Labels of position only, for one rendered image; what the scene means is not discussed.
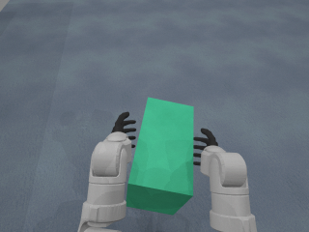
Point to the robot left forearm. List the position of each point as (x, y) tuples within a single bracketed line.
[(106, 191)]

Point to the carton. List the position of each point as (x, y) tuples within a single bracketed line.
[(161, 176)]

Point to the left robot hand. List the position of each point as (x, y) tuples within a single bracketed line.
[(120, 123)]

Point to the robot right forearm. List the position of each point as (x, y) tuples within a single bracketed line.
[(230, 204)]

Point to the right robot hand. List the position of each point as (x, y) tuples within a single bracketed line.
[(210, 141)]

